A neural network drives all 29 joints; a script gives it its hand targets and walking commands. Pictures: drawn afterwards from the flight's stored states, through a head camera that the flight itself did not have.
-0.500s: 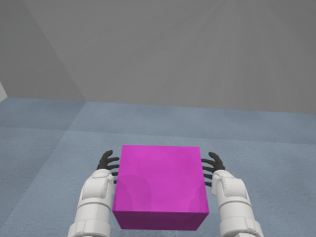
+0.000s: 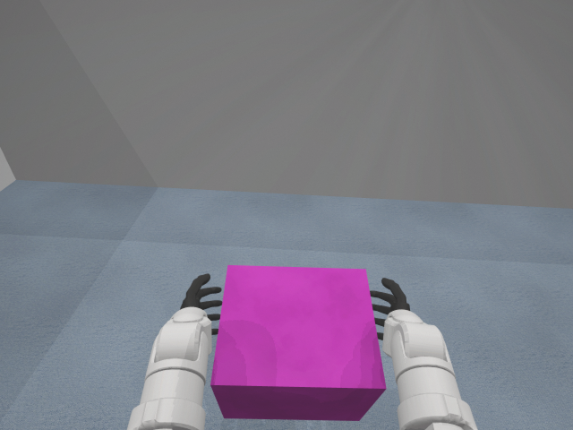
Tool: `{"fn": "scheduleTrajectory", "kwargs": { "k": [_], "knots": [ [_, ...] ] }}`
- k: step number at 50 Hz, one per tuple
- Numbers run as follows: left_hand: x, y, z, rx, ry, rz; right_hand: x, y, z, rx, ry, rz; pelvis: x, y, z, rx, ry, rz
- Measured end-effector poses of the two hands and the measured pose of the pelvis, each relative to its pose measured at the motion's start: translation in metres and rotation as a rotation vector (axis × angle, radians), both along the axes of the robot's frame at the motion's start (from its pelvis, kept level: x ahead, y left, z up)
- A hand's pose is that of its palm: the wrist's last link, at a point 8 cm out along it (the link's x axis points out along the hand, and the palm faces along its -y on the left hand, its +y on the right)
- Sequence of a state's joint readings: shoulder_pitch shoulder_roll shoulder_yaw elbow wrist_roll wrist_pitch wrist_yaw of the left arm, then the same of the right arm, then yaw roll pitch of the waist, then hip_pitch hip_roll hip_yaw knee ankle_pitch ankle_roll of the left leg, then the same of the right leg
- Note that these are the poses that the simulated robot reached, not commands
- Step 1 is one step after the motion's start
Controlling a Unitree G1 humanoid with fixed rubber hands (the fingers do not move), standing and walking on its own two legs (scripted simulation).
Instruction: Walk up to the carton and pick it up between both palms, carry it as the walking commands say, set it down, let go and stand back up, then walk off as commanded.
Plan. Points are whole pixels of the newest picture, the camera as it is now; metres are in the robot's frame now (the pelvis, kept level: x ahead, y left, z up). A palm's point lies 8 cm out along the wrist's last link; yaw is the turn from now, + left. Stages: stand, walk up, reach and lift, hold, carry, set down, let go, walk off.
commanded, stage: reach and lift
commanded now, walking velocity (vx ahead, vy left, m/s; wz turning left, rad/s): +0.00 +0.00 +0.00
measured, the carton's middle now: (294, 344) +0.31 -0.03 -0.03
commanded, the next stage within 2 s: hold in 0.54 s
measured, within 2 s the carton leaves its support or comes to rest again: neither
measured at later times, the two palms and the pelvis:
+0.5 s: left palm (186, 324) +0.29 +0.13 +0.06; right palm (397, 329) +0.28 -0.17 +0.05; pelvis -0.01 +0.00 +0.00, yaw +0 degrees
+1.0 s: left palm (187, 326) +0.29 +0.13 +0.06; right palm (399, 331) +0.28 -0.18 +0.05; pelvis -0.01 +0.00 +0.00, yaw +0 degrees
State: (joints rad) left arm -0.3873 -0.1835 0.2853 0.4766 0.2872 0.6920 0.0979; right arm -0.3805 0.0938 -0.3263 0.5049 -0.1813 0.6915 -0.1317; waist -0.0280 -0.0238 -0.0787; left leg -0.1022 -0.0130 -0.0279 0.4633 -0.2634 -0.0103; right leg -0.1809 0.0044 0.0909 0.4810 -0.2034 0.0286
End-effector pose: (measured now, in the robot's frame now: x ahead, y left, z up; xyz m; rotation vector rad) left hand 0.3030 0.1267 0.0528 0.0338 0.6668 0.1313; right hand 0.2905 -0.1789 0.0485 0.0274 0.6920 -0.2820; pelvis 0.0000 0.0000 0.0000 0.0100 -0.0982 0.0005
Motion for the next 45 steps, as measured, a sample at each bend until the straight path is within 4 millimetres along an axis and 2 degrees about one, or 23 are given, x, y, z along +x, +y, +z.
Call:
{"fn": "scheduleTrajectory", "kwargs": {
  "k": [12,30,45],
  "knots": [
    [0.001,0.002,0.004,0.006,-0.009,0.011,0.002,0.002,0.003,0.009,-0.002,0.02,0.001,-0.001,0.002,0.0,-0.003,0.0],
    [-0.011,0.006,0.005,0.013,-0.016,0.021,-0.012,0.004,0.001,0.029,-0.002,0.05,-0.008,-0.001,0.002,0.0,-0.019,0.0],
    [-0.012,0.005,0.003,0.01,-0.009,0.017,-0.013,0.003,0.0,0.021,0.004,0.041,-0.009,-0.001,0.002,0.0,-0.02,0.0]
  ]
}}
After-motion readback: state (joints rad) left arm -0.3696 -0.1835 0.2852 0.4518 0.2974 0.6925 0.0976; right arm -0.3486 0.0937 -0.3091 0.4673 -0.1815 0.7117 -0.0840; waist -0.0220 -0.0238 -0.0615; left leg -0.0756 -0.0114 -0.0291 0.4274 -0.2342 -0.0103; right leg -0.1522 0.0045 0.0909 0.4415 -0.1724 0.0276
